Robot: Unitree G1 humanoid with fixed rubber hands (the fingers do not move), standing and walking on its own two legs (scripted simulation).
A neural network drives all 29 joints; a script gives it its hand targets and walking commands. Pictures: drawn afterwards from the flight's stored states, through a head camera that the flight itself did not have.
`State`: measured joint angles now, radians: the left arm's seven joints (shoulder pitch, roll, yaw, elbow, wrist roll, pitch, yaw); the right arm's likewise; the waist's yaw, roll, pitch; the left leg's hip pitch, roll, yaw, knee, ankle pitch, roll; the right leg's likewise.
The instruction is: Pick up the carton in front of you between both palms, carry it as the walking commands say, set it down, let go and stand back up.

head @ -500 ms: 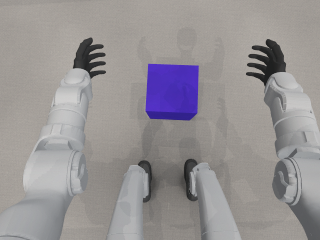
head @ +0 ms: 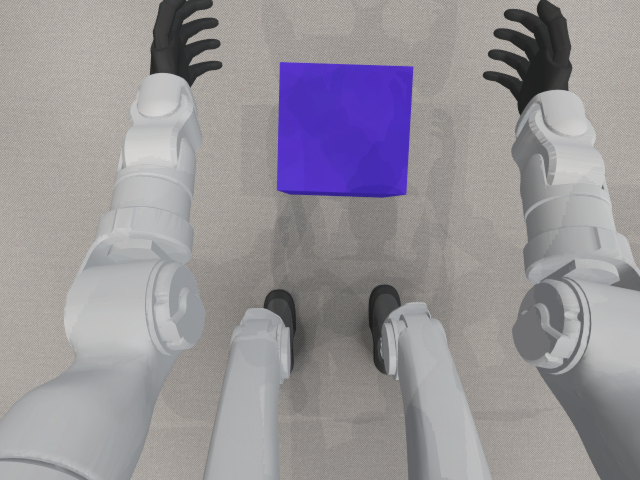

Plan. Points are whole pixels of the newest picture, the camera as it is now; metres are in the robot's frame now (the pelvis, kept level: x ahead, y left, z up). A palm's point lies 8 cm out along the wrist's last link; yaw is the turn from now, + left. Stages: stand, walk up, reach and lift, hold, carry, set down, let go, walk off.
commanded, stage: reach and lift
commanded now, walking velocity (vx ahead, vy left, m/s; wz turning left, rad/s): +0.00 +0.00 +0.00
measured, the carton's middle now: (340, 142) +0.51 -0.03 -0.48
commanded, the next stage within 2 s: none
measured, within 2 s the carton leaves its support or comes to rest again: leaves its support in 1.54 s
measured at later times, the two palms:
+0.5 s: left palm (229, 128) +0.52 +0.16 -0.36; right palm (458, 136) +0.49 -0.21 -0.36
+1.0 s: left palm (241, 129) +0.53 +0.15 -0.41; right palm (442, 134) +0.50 -0.20 -0.41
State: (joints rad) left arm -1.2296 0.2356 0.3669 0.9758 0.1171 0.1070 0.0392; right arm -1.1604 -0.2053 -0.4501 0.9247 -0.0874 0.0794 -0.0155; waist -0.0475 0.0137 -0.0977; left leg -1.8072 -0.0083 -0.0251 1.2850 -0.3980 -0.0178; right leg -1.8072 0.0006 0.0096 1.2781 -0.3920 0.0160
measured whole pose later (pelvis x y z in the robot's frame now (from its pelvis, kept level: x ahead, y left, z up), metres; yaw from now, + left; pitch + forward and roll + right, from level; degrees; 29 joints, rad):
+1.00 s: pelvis -0.05 +0.00 -0.24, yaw +0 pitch +38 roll +0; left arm -1.58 0.38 0.05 1.20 -0.22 0.07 0.11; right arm -1.55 -0.37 -0.11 1.20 0.22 0.06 -0.10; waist -0.04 0.00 0.39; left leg -2.26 -0.03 -0.03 2.21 -0.60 -0.04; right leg -2.27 0.02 0.02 2.21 -0.59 0.03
